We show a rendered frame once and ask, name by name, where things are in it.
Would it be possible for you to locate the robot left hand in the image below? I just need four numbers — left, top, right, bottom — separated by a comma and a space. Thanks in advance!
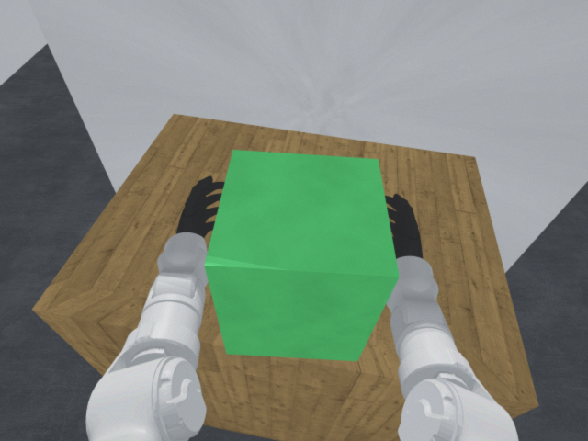
176, 176, 225, 238

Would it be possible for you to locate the robot right hand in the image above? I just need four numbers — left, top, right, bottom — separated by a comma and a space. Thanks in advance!
385, 194, 423, 259

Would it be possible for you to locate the robot left forearm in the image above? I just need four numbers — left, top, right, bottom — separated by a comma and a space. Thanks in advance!
86, 232, 208, 440

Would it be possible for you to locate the right robot upper arm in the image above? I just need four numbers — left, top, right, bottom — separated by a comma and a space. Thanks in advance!
398, 379, 518, 441

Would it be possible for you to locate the pedestal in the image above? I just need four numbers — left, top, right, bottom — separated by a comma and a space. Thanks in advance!
32, 114, 539, 441

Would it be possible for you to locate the robot right forearm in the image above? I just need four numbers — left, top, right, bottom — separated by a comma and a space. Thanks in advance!
387, 256, 498, 404

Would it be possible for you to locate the left robot upper arm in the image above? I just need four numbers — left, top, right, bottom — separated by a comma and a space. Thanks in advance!
87, 356, 207, 441

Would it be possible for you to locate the carton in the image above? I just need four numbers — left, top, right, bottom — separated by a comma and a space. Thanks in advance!
204, 150, 400, 361

